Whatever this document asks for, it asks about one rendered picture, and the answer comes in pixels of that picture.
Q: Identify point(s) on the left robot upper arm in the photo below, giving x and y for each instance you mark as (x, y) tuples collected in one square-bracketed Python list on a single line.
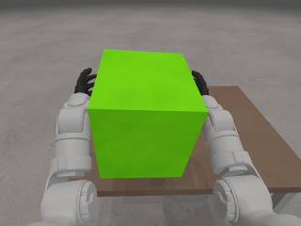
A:
[(72, 203)]

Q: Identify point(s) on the carton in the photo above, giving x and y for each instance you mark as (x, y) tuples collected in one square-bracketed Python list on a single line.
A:
[(145, 113)]

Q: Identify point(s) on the robot right forearm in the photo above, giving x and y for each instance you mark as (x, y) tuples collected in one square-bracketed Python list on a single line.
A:
[(228, 157)]

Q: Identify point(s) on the left robot hand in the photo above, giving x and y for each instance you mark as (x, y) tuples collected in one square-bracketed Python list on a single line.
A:
[(82, 83)]

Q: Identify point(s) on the right robot hand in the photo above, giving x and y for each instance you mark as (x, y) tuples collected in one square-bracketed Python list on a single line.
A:
[(200, 82)]

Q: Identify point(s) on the table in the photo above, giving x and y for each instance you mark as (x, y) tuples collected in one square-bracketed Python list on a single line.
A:
[(275, 161)]

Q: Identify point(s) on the right robot upper arm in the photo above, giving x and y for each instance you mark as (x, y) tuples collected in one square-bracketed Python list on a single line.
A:
[(245, 201)]

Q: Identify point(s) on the robot left forearm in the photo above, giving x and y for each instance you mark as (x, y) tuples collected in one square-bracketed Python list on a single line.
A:
[(72, 137)]

